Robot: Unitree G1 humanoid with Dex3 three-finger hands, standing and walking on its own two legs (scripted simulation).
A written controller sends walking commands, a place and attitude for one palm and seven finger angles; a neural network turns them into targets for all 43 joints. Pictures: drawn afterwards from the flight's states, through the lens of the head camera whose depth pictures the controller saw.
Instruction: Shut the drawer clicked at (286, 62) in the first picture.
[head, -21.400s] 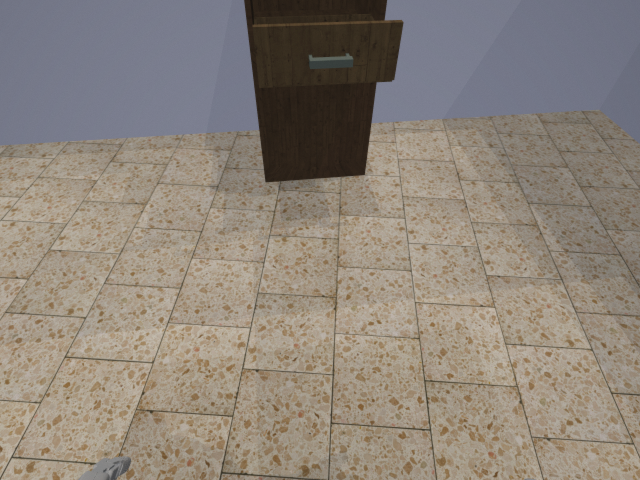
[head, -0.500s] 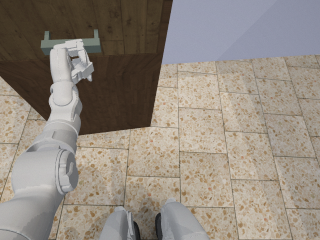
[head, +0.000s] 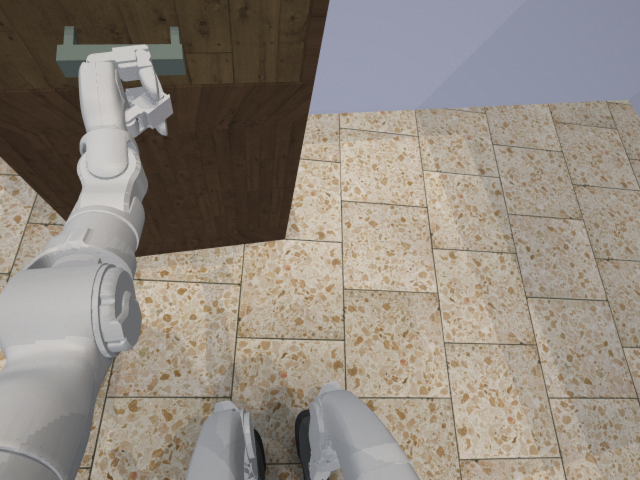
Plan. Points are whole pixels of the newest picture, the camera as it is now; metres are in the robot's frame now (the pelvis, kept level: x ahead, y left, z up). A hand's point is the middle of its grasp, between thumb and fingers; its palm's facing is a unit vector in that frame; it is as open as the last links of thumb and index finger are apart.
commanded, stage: pull the fist back off the drawer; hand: left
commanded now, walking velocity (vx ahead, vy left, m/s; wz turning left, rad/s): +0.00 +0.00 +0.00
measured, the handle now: (124, 47) +0.64 +0.15 +0.06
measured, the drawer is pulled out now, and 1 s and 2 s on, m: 0.00 0.00 0.00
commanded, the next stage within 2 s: draw the hand back to the body in 0.44 s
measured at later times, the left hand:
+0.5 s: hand (153, 125) +0.53 +0.12 +0.05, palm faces +0.09 -1.00 -0.02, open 3.3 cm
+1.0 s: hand (65, 188) +0.40 +0.16 +0.14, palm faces +0.03 -1.00 -0.03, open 3.3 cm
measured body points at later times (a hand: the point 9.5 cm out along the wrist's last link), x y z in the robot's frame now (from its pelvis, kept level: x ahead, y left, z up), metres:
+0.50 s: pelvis +0.04 +0.00 +0.02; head +0.18 +0.01 +0.45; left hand +0.52 +0.17 +0.06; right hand +0.06 -0.26 -0.09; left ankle +0.03 +0.06 -0.63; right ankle +0.05 -0.09 -0.63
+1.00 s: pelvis +0.05 +0.00 +0.07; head +0.10 +0.01 +0.52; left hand +0.39 +0.22 +0.15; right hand +0.19 -0.25 -0.03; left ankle +0.03 +0.06 -0.63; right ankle +0.04 -0.09 -0.63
